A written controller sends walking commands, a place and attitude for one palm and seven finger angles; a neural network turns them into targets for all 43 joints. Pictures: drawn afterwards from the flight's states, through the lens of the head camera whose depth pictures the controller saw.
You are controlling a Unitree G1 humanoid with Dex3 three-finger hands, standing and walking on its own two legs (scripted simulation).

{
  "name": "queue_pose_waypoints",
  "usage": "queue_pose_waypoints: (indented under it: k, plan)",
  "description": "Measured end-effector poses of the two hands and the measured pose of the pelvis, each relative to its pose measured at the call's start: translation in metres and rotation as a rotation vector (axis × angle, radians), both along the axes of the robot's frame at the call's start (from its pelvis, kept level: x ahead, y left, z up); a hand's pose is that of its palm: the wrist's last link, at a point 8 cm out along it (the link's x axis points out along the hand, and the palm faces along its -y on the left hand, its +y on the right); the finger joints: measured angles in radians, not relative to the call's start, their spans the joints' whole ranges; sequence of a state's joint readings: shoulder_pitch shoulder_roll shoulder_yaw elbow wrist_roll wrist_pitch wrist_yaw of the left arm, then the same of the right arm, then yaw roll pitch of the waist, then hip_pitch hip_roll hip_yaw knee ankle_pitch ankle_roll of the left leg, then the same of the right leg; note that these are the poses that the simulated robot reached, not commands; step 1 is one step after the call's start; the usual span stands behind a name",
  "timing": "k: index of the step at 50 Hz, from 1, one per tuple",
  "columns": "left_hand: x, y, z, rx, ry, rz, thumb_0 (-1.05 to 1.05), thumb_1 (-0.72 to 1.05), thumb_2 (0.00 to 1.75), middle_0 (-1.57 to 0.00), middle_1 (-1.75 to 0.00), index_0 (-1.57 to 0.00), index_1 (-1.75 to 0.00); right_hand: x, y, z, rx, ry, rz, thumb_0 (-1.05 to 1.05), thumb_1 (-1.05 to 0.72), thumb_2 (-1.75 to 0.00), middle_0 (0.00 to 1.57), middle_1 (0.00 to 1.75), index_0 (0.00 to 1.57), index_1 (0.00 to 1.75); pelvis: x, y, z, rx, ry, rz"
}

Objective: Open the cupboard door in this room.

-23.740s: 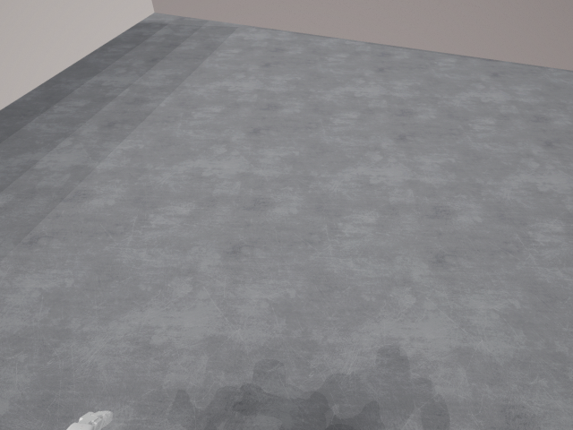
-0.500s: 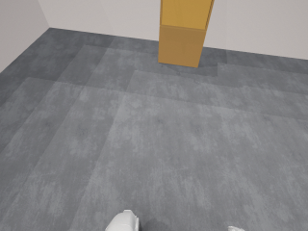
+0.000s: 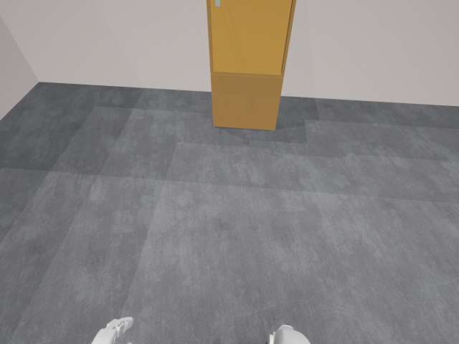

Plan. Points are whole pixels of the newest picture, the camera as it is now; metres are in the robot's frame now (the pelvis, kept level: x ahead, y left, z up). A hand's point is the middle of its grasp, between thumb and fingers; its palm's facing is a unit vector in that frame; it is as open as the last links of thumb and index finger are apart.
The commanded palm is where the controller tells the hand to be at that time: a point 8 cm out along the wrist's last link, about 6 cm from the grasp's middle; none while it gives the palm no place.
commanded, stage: turn or walk to find it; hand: left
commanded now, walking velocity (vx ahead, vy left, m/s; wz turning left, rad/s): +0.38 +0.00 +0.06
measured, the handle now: out of the picture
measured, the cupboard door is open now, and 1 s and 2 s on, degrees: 0 0 0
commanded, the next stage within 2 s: stand and wait in 0.88 s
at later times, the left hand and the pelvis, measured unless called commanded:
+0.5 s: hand out of the picture +0.13 +0.14 -0.17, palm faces +0.17 -0.97 -0.17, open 7.3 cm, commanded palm none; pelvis +0.21 -0.02 +0.00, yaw +4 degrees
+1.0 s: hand (166, 182) +0.56 +0.20 -0.15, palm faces +0.01 -0.98 -0.21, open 7.4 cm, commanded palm none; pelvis +0.43 +0.00 +0.00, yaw +2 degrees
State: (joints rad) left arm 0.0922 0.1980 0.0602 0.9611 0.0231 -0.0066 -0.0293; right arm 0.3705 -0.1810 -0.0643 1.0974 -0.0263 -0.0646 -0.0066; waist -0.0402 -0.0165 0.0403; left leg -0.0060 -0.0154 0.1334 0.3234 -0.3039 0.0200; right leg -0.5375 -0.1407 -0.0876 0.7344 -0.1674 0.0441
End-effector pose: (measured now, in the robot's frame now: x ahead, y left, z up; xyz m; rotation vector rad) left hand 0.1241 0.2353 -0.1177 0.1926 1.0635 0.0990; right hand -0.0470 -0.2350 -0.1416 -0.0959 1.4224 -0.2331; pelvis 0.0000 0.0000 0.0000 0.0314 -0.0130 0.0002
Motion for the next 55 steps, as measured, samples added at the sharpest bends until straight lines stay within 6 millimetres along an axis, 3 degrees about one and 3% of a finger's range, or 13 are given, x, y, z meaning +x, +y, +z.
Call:
queue_pose_waypoints:
  k: [4, 6, 8, 14, 19, 25, 30, 33, 36, 43, 47, 51, 55]
  plan:
    - [0.058, -0.023, -0.004, 0.028, -0.036, -0.045, 0.00, 0.91, 0.90, -0.19, -0.30, -0.20, -0.30, 0.004, -0.009, -0.017, 0.051, 0.107, -0.035, 0.00, -0.91, -0.90, 0.20, 0.30, 0.20, 0.30, 0.042, -0.023, -0.014, 0.003, 0.007, 0.000]
    - [0.071, -0.033, -0.008, 0.032, -0.049, -0.038, 0.00, 0.91, 0.90, -0.19, -0.30, -0.20, -0.30, 0.016, -0.015, -0.022, 0.071, 0.147, -0.031, 0.00, -0.91, -0.90, 0.20, 0.30, 0.20, 0.30, 0.057, -0.033, -0.017, -0.009, -0.001, 0.006]
    - [0.069, -0.041, -0.009, 0.025, -0.022, -0.013, 0.00, 0.91, 0.90, -0.19, -0.30, -0.20, -0.30, 0.040, -0.023, -0.021, 0.076, 0.145, -0.017, 0.00, -0.91, -0.90, 0.20, 0.30, 0.20, 0.30, 0.071, -0.039, -0.014, -0.013, -0.008, 0.011]
    - [0.036, -0.046, -0.010, 0.027, 0.156, 0.108, -0.01, 0.94, 0.90, -0.20, -0.30, -0.21, -0.30, 0.152, -0.042, -0.010, 0.054, 0.002, 0.056, 0.01, -0.91, -0.90, 0.20, 0.30, 0.20, 0.30, 0.118, -0.048, 0.001, -0.024, 0.000, 0.027]
    - [0.010, -0.046, -0.013, 0.003, 0.305, 0.173, 0.00, 0.94, 0.90, -0.20, -0.30, -0.20, -0.30, 0.252, -0.042, 0.002, 0.034, -0.122, 0.124, 0.00, -0.91, -0.90, 0.20, 0.30, 0.20, 0.30, 0.160, -0.044, 0.005, -0.036, 0.011, 0.044]
    - [-0.001, -0.047, -0.024, -0.066, 0.442, 0.265, 0.00, 0.92, 0.90, -0.20, -0.30, -0.20, -0.30, 0.372, -0.014, 0.009, 0.018, -0.226, 0.250, 0.00, -0.91, -0.90, 0.20, 0.30, 0.20, 0.30, 0.214, -0.023, -0.001, -0.057, 0.011, 0.067]
    - [0.018, -0.035, -0.043, -0.122, 0.543, 0.286, 0.01, 0.91, 0.90, -0.20, -0.30, -0.20, -0.30, 0.454, 0.021, 0.007, -0.010, -0.339, 0.302, 0.00, -0.91, -0.90, 0.20, 0.30, 0.20, 0.30, 0.262, 0.005, -0.017, -0.052, -0.001, 0.063]
    - [0.062, -0.019, -0.042, -0.119, 0.516, 0.252, 0.01, 0.91, 0.90, -0.20, -0.30, -0.20, -0.30, 0.467, 0.032, 0.012, -0.010, -0.351, 0.266, 0.00, -0.91, -0.90, 0.20, 0.30, 0.20, 0.30, 0.285, 0.015, -0.012, -0.052, -0.011, 0.048]
    - [0.127, -0.001, -0.037, -0.099, 0.414, 0.212, 0.01, 0.91, 0.90, -0.20, -0.30, -0.20, -0.30, 0.460, 0.037, 0.015, -0.011, -0.302, 0.210, -0.01, -0.92, -0.90, 0.20, 0.30, 0.20, 0.30, 0.308, 0.021, -0.003, -0.051, -0.011, 0.048]
    - [0.287, 0.025, -0.019, -0.046, 0.155, 0.136, 0.01, 0.91, 0.90, -0.19, -0.30, -0.20, -0.30, 0.437, 0.014, 0.017, -0.053, -0.131, 0.111, -0.02, -0.95, -0.90, 0.21, 0.30, 0.20, 0.30, 0.367, 0.023, 0.006, -0.029, 0.001, 0.043]
    - [0.368, 0.021, -0.010, -0.020, 0.068, 0.079, 0.00, 0.91, 0.90, -0.19, -0.30, -0.20, -0.30, 0.422, 0.011, 0.010, -0.025, -0.011, 0.056, -0.01, -0.93, -0.90, 0.20, 0.30, 0.20, 0.30, 0.403, 0.015, 0.004, -0.017, 0.005, 0.038]
    - [0.442, 0.004, -0.008, 0.012, 0.020, 0.012, 0.00, 0.91, 0.90, -0.19, -0.30, -0.20, -0.30, 0.417, 0.011, -0.002, 0.021, 0.102, 0.000, 0.00, -0.92, -0.90, 0.20, 0.30, 0.20, 0.30, 0.442, -0.001, -0.004, -0.006, 0.005, 0.030]
    - [0.488, -0.020, -0.015, 0.034, -0.026, -0.015, 0.00, 0.91, 0.90, -0.19, -0.30, -0.20, -0.30, 0.431, 0.004, -0.021, 0.075, 0.193, -0.021, 0.00, -0.91, -0.90, 0.20, 0.30, 0.20, 0.30, 0.479, -0.020, -0.019, -0.008, -0.003, 0.033]
